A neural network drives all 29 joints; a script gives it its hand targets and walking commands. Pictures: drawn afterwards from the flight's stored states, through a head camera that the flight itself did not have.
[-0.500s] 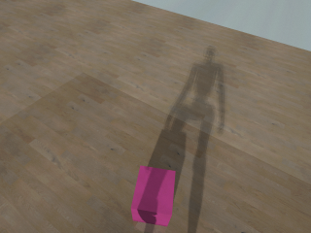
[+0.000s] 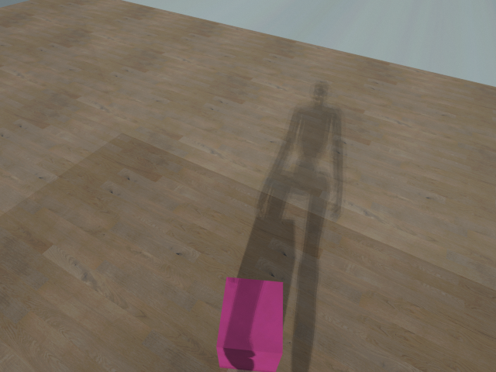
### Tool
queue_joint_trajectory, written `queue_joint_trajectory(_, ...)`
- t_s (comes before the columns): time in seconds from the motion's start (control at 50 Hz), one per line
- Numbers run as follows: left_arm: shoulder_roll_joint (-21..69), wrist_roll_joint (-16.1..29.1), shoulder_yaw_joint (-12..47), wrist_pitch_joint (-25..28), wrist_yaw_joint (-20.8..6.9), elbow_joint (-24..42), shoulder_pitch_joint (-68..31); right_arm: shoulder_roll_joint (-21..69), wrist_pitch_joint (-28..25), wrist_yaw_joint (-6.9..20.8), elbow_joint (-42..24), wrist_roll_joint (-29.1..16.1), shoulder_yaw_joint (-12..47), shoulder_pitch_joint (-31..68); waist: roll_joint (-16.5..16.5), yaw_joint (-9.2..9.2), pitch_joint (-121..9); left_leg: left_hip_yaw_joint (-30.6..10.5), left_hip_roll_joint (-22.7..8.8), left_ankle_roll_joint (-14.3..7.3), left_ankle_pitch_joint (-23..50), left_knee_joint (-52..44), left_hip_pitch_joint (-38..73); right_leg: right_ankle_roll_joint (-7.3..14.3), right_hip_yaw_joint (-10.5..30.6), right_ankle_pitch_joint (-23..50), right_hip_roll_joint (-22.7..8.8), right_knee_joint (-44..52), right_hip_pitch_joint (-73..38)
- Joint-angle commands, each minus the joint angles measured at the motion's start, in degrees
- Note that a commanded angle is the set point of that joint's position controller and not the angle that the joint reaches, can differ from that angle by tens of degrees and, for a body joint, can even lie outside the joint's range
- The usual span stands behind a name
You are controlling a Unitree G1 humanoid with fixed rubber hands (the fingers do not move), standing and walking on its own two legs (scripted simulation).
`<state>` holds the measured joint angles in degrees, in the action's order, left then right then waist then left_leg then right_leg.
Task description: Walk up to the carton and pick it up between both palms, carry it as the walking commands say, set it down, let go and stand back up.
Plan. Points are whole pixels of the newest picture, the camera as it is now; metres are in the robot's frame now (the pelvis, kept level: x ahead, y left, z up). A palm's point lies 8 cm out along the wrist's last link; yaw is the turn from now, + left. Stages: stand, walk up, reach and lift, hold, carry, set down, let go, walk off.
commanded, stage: walk up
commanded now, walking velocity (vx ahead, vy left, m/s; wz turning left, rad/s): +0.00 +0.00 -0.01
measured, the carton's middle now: (250, 325) +0.43 -0.02 -0.65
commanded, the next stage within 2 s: none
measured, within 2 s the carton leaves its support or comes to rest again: neither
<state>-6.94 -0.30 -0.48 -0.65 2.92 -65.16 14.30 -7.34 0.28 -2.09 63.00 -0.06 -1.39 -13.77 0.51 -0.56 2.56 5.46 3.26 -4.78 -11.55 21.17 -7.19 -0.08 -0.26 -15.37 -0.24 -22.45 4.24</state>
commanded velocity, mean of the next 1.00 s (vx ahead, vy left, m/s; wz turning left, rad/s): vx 0.00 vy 0.01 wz -0.13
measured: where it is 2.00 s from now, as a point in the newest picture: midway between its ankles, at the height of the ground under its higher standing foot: outside the picture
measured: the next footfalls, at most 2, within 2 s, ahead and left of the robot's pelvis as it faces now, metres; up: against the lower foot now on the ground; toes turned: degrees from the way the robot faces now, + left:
none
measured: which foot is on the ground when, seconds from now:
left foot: down 0.00-1.00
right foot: down 0.00-1.00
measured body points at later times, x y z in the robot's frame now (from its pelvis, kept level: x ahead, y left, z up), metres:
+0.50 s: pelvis +0.00 -0.01 +0.00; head +0.02 +0.00 +0.44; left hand +0.01 +0.20 -0.17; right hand +0.01 -0.24 -0.16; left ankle +0.01 +0.06 -0.74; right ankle -0.03 -0.12 -0.74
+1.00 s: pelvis +0.00 -0.01 -0.01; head +0.03 -0.01 +0.44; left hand +0.04 +0.20 -0.17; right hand +0.00 -0.24 -0.16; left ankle +0.01 +0.06 -0.74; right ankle -0.03 -0.12 -0.74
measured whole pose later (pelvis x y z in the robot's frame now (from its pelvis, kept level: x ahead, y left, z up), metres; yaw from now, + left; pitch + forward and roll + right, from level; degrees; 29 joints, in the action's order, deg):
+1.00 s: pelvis +0.00 -0.01 -0.01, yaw -4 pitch -2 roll +0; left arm -7.6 -1.1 -0.9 -0.4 2.5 -62.1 13.7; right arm -8.4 1.3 -3.0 61.4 0.9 -2.7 -13.2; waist 0.6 -0.9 4.4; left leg 8.8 -0.3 -3.3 -15.7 27.6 -10.5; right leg 1.2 3.0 -17.2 2.6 -27.1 8.2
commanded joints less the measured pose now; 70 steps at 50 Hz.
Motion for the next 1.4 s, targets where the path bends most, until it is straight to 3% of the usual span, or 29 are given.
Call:
queue_joint_trajectory(0.0,-3.5,-0.4,0.1,1.1,-0.2,0.5,5.2,-4.5,-1.6,0.3,-1.1,-0.2,-0.1,-2.6,-0.3,-0.13,2.9,-11.3,-8.8,2.0,7.9,-6.3,1.9,3.1,6.3,9.1,-5.9,6.4,2.8)
queue_joint_trajectory(0.04,-4.1,-0.2,0.1,1.3,-0.1,0.5,3.9,-5.1,-1.7,0.2,-0.2,-0.1,-0.4,-2.9,2.6,-0.20,3.0,-11.2,-9.1,1.8,8.7,-6.1,2.7,3.4,6.0,8.9,-6.0,6.5,3.8)
queue_joint_trajectory(0.06,-3.4,-0.3,0.3,1.4,-0.2,0.4,3.6,-5.3,-1.9,0.1,0.4,0.0,-0.3,-4.4,-1.1,-0.46,3.1,-11.5,-9.3,2.1,9.5,-5.9,2.9,3.2,6.5,8.3,-5.8,6.5,3.7)
queue_joint_trajectory(0.14,-3.8,-0.3,0.4,1.5,0.0,-0.6,4.1,-5.3,-1.6,0.0,1.2,0.1,-0.2,-4.3,-0.4,-0.17,4.4,-12.2,-9.1,1.8,10.2,-5.9,1.0,3.1,6.0,9.2,-6.3,6.8,2.3)
queue_joint_trajectory(0.2,-6.1,-0.9,-1.2,1.1,-0.3,1.3,3.5,-9.0,-1.0,-1.3,-0.5,0.9,-2.3,-2.9,-4.2,-0.50,5.2,-7.4,-11.6,2.9,11.1,-0.2,1.5,2.3,5.7,13.6,-6.2,2.9,7.1)
queue_joint_trajectory(0.22,-6.1,-0.7,-1.2,1.0,-0.2,1.2,3.4,-8.4,-1.0,-1.1,-0.9,0.9,-2.0,-3.3,-0.1,-0.33,4.7,-7.1,-11.2,2.7,11.9,0.1,0.0,1.9,4.5,15.9,-6.1,2.5,5.1)
queue_joint_trajectory(0.26,-6.2,-0.9,-1.5,1.1,-0.2,2.0,3.2,-8.1,-1.0,-1.5,-0.8,0.9,-1.8,-4.5,-2.3,-0.55,2.4,-7.0,-11.4,3.1,12.8,0.9,0.1,2.3,5.9,15.9,-6.5,0.5,6.1)
queue_joint_trajectory(0.34,-5.0,-0.9,-1.6,1.1,-0.1,1.8,4.3,-7.8,-0.4,-1.7,-1.6,0.7,-2.2,-3.4,-2.2,-0.06,0.2,-8.3,-12.8,1.6,14.5,0.4,0.6,2.6,5.0,14.3,-5.5,-0.9,6.1)
queue_joint_trajectory(0.44,-4.1,-1.3,-1.0,0.7,-0.5,3.0,4.1,-6.9,0.2,-1.3,-2.6,1.3,-2.2,-2.8,0.8,0.24,2.0,-7.4,-12.5,1.5,2.6,-2.1,-1.1,3.0,4.4,10.9,-4.3,0.1,8.2)
queue_joint_trajectory(0.46,-4.8,-1.3,-1.2,0.9,-0.5,3.1,3.9,-7.3,0.3,-1.4,-3.0,1.2,-2.4,-2.6,-1.6,-0.02,2.2,-6.2,-11.4,1.8,2.0,-1.7,-1.3,3.1,5.9,12.7,-5.5,0.9,8.5)
queue_joint_trajectory(0.5,-5.7,-1.3,-1.5,1.0,-0.4,3.6,4.7,-7.7,0.1,-1.3,-3.4,1.1,-2.2,-3.4,1.6,0.13,1.8,-6.3,-11.8,1.8,4.0,-0.8,-0.1,3.1,6.0,13.7,-5.2,0.2,8.7)
queue_joint_trajectory(0.52,-4.5,-1.3,-1.1,1.0,-0.5,3.7,5.0,-7.4,0.0,-1.3,-3.6,1.4,-2.5,-3.0,-0.6,0.17,3.1,-6.8,-12.4,2.2,2.8,-2.1,-0.7,3.1,6.0,11.5,-4.8,0.2,9.0)
queue_joint_trajectory(0.6,-5.1,-1.1,-0.8,0.7,-0.6,4.6,3.1,-8.2,0.1,-1.3,-4.2,1.2,-2.6,-3.1,1.2,0.10,2.5,-8.0,-13.0,1.6,-2.1,-3.9,-1.1,3.0,5.6,8.5,-4.1,-0.5,10.7)
queue_joint_trajectory(0.66,-5.7,-1.3,-1.3,0.8,-0.7,5.1,3.5,-8.7,0.5,-1.4,-4.0,1.2,-2.6,-2.9,-1.7,0.33,2.9,-7.5,-13.1,1.1,-1.0,-3.6,-1.7,3.0,4.8,9.8,-3.9,-1.1,9.9)
queue_joint_trajectory(0.68,-6.6,-1.2,-1.4,0.9,-0.6,5.0,3.0,-8.9,0.2,-1.4,-4.3,1.3,-2.6,-2.1,1.3,0.65,1.9,-7.2,-13.5,1.0,-0.4,-2.7,-1.8,3.4,5.5,10.5,-4.1,-1.2,8.9)
queue_joint_trajectory(0.78,-7.1,-0.8,-1.5,1.2,-0.2,5.4,2.1,-8.1,0.0,-1.3,-4.3,0.9,-2.6,-2.4,4.2,-0.18,-0.5,-4.8,-11.7,1.6,4.0,1.8,1.5,4.4,8.4,14.9,-6.5,0.6,9.7)
queue_joint_trajectory(0.84,-6.9,-0.9,-1.4,1.5,-0.3,5.8,2.4,-7.9,0.4,-1.5,-3.7,1.1,-2.9,-2.6,0.9,-0.62,-0.1,-4.4,-10.6,2.0,3.1,2.6,1.7,4.8,10.6,15.7,-7.7,1.9,10.7)
queue_joint_trajectory(0.88,-7.5,-1.0,-1.5,1.3,-0.1,5.7,1.9,-8.3,0.4,-1.4,-3.5,1.1,-2.6,-3.2,1.7,-0.67,0.1,-4.8,-11.3,2.2,4.5,2.2,2.3,4.7,10.7,14.1,-7.1,0.8,11.8)
queue_joint_trajectory(0.92,-7.4,-0.7,-1.5,1.3,0.0,5.6,3.2,-8.9,0.0,-1.3,-4.3,0.9,-2.9,-2.6,1.6,-0.18,-0.1,-4.7,-12.1,2.0,6.6,2.5,2.8,4.4,9.7,15.9,-6.6,0.3,10.4)
queue_joint_trajectory(0.98,-6.8,-1.1,-1.5,1.2,-0.3,6.2,2.2,-8.9,0.3,-1.3,-4.0,1.0,-2.7,-3.3,-2.3,-0.49,-0.9,-4.7,-12.4,1.7,7.5,1.4,2.6,3.9,7.4,15.5,-5.6,-2.0,9.7)
queue_joint_trajectory(1.0,-7.0,-1.0,-1.6,1.0,-0.3,5.9,2.3,-9.3,0.1,-1.3,-4.1,1.1,-2.5,-3.9,-0.2,-0.35,-0.5,-5.8,-14.0,1.7,9.1,1.7,2.5,3.4,5.7,14.3,-4.1,-3.3,10.4)
queue_joint_trajectory(1.04,-6.3,-1.0,-1.4,0.8,-0.4,5.6,3.7,-9.6,0.5,-1.4,-3.9,1.2,-2.6,-2.8,-3.7,0.27,-0.2,-5.8,-14.5,0.9,7.8,0.3,1.3,3.1,5.3,13.5,-4.0,-3.8,10.3)
queue_joint_trajectory(1.08,-6.9,-1.0,-1.6,0.9,-0.3,5.9,4.0,-9.1,0.7,-1.5,-4.3,1.1,-2.7,-2.5,-1.0,0.26,-0.8,-5.1,-14.2,0.9,8.9,2.0,2.1,3.4,6.9,15.3,-4.9,-2.7,10.5)
queue_joint_trajectory(1.16,-7.2,-0.9,-1.8,0.7,-0.5,6.6,2.5,-10.2,0.8,-1.4,-4.3,1.0,-3.0,-1.9,-2.7,0.34,0.9,-5.5,-14.2,0.6,7.1,0.5,0.5,3.1,5.6,13.3,-4.1,-3.7,10.1)
queue_joint_trajectory(1.28,-6.8,-1.3,-1.6,0.4,-0.6,6.4,4.0,-9.5,1.0,-1.3,-5.7,1.1,-3.2,-2.6,1.1,0.30,0.2,-4.3,-14.8,0.6,6.6,1.7,2.2,3.3,5.8,13.6,-4.1,-3.9,11.9)
queue_joint_trajectory(1.3,-7.6,-1.1,-1.4,0.7,-0.5,6.0,3.5,-10.9,1.0,-1.6,-5.4,1.0,-3.3,-2.1,-1.5,0.24,-0.9,-4.8,-14.6,0.6,5.4,2.2,2.7,3.3,6.1,15.1,-4.2,-4.4,12.2)
queue_joint_trajectory(1.32,-7.3,-1.0,-1.3,0.7,-0.4,6.1,3.1,-9.9,1.0,-1.1,-5.3,0.9,-3.1,-2.6,1.6,0.32,0.0,-4.8,-14.1,0.7,4.9,1.7,1.3,3.3,5.9,15.1,-4.2,-3.4,11.2)
queue_joint_trajectory(1.36,-7.6,-1.1,-1.3,0.9,-0.3,6.0,3.2,-8.9,1.3,-1.3,-5.7,1.0,-3.0,-1.8,2.7,0.25,0.8,-2.9,-12.6,1.6,3.3,2.9,2.0,4.5,9.9,15.2,-6.0,-1.1,13.0)
queue_joint_trajectory(1.38,-7.2,-1.2,-1.2,0.9,-0.4,5.8,2.6,-8.6,1.2,-1.5,-5.8,0.9,-2.9,-2.2,0.9,-0.39,-0.3,-3.7,-12.4,1.6,2.3,3.1,3.0,4.5,10.1,15.1,-5.6,-1.0,13.6)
